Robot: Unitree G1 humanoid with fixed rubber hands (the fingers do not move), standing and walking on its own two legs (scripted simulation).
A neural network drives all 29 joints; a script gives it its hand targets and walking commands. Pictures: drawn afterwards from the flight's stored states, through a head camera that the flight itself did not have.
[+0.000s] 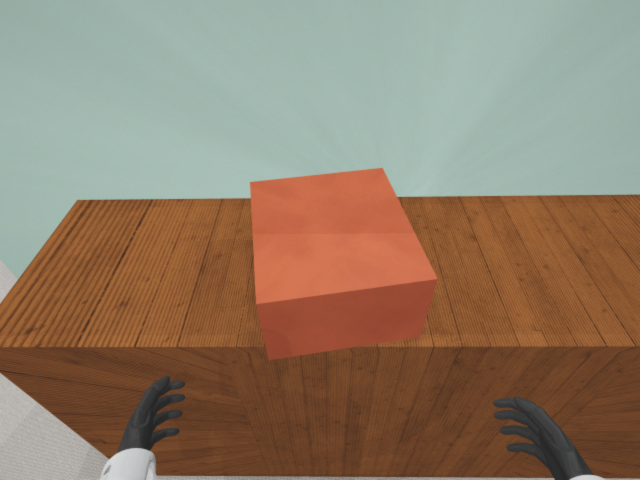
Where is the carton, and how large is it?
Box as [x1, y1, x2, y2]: [250, 168, 437, 359]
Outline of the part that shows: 382,168 250,182 256,305 268,359 416,337 420,335 437,278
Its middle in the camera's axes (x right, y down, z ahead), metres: +0.02 +0.02 +0.64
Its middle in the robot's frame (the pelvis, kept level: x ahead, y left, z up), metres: +0.47 -0.01 +0.02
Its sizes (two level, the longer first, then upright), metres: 0.267 0.239 0.141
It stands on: a pedestal, 0.70 m high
